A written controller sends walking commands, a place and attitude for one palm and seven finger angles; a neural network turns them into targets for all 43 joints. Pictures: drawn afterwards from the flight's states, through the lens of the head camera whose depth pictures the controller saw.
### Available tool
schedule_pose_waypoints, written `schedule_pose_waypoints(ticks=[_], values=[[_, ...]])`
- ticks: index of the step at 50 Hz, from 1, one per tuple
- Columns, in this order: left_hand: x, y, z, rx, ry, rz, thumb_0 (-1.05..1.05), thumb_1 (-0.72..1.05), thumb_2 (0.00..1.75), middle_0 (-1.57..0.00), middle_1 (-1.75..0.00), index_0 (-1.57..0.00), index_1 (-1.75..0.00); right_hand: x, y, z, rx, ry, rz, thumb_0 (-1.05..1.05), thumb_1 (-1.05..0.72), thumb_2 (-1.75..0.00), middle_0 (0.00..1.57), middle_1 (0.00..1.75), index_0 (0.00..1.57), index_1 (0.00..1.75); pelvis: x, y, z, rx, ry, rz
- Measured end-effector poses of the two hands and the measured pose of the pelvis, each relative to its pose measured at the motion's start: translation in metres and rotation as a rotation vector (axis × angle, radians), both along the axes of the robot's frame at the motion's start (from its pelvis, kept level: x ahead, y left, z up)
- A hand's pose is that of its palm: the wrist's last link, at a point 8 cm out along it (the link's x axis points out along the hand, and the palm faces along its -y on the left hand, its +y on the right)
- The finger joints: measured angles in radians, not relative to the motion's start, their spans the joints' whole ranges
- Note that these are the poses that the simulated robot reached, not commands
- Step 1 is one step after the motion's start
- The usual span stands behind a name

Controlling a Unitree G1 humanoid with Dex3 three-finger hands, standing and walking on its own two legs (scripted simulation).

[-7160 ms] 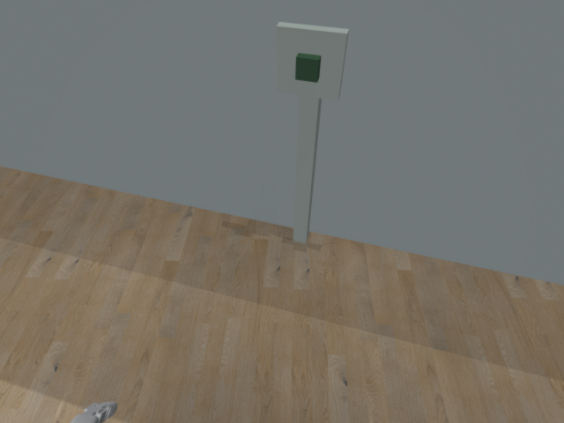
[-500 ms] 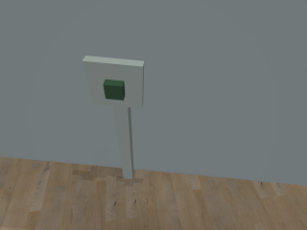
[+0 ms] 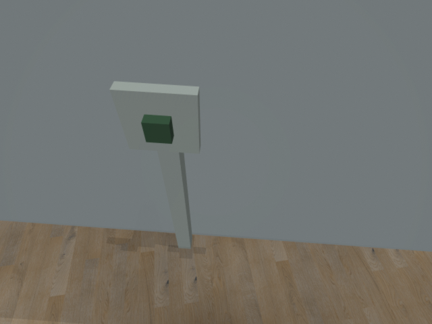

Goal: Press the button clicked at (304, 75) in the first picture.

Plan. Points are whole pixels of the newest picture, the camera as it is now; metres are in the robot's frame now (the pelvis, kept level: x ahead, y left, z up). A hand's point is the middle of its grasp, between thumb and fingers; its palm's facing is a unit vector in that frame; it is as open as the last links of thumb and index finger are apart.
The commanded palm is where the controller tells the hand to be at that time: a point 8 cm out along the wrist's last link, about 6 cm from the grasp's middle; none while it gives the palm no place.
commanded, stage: come to a stop and stand still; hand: left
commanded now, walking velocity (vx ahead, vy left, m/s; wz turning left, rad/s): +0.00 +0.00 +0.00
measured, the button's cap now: (158, 128) +0.50 +0.17 +0.06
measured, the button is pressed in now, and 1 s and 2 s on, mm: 0 0 0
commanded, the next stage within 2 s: look again from close up in 0.42 s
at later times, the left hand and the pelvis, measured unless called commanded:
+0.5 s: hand out of the picture -0.04 +0.13 -0.17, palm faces +0.03 -0.99 -0.15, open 7.4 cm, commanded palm none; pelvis -0.02 -0.02 +0.01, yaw +0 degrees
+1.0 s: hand out of the picture +0.00 +0.16 -0.17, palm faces +0.02 -0.98 -0.18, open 7.4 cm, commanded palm none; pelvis +0.00 +0.00 +0.00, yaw +1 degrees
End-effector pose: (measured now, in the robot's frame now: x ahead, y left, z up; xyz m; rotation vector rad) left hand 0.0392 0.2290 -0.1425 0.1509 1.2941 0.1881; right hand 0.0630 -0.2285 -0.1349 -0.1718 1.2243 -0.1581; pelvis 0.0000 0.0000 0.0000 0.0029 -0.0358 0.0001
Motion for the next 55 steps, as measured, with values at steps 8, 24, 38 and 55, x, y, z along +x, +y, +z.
schedule_pose_waypoints(ticks=[8, 24, 38, 55], values=[[-0.021, -0.012, 0.004, 0.022, -0.016, -0.012, 0.00, 0.91, 0.90, -0.20, -0.30, -0.20, -0.30, -0.013, -0.009, -0.012, 0.050, 0.005, -0.009, 0.00, -0.93, -0.90, 0.20, 0.30, 0.20, 0.30, -0.013, -0.012, -0.004, 0.016, 0.006, -0.003], [-0.078, -0.044, -0.002, -0.079, 0.117, 0.006, 0.01, 0.91, 0.90, -0.20, -0.30, -0.20, -0.30, -0.100, -0.009, 0.000, 0.038, 0.210, -0.057, 0.00, -0.91, -0.90, 0.20, 0.30, 0.20, 0.30, -0.015, -0.019, 0.008, -0.013, 0.005, 0.006], [-0.060, -0.009, -0.001, -0.011, 0.072, -0.001, 0.01, 0.91, 0.90, -0.20, -0.30, -0.20, -0.30, -0.097, 0.024, -0.018, 0.095, 0.189, -0.020, 0.00, -0.91, -0.90, 0.20, 0.30, 0.20, 0.30, -0.011, 0.000, -0.003, -0.018, 0.027, 0.027], [-0.045, -0.028, -0.005, -0.062, 0.111, -0.014, 0.01, 0.91, 0.90, -0.20, -0.30, -0.20, -0.30, -0.045, -0.003, -0.001, 0.016, 0.134, 0.006, 0.01, -0.92, -0.90, 0.20, 0.30, 0.20, 0.30, 0.009, -0.007, 0.003, -0.011, 0.039, 0.012]])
